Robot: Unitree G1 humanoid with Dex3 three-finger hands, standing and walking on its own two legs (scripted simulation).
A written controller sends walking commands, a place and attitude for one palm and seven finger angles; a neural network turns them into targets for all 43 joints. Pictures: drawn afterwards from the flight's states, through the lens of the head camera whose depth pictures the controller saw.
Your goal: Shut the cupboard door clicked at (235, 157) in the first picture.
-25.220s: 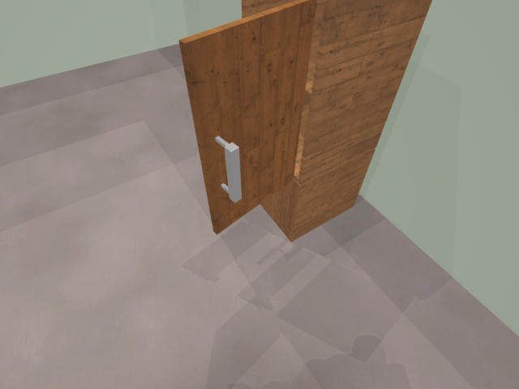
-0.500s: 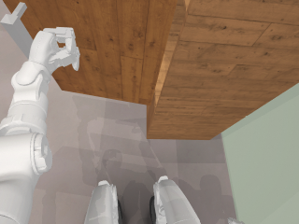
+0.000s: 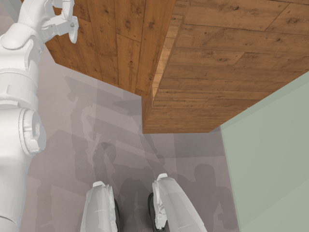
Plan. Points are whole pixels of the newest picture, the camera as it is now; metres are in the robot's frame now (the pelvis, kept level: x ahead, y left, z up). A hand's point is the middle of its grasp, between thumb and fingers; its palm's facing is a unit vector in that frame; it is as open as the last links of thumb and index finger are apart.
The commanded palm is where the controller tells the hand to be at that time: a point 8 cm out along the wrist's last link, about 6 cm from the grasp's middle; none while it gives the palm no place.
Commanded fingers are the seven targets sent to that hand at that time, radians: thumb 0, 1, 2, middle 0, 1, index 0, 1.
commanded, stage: pull the fist back off the door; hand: left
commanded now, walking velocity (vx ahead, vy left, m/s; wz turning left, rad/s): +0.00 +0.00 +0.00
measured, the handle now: (21, 1) +0.64 +0.22 +0.09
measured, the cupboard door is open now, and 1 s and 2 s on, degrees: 67 64 64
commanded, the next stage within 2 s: draw the hand back to the body in 0.90 s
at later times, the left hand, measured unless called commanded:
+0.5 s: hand (79, 27) +0.56 +0.10 +0.09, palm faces +0.12 -0.99 -0.05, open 3.1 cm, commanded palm +0.50 +0.14 +0.09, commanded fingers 0.00 0.90 0.90 -1.30 -1.50 -1.30 -1.50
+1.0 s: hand (85, 58) +0.49 +0.09 +0.09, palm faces +0.10 -0.99 -0.05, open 3.1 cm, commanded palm +0.46 +0.14 +0.09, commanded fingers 0.00 0.90 0.90 -1.30 -1.50 -1.30 -1.50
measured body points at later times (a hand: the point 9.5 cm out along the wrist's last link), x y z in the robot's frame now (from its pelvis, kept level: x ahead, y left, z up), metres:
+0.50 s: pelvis +0.03 -0.01 +0.04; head +0.18 +0.00 +0.46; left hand +0.55 +0.15 +0.10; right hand +0.01 -0.26 -0.08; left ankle +0.05 +0.10 -0.58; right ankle +0.04 -0.11 -0.58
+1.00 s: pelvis +0.02 -0.02 +0.04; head +0.14 -0.02 +0.48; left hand +0.48 +0.14 +0.09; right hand +0.12 -0.28 -0.08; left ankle +0.05 +0.10 -0.58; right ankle +0.04 -0.11 -0.58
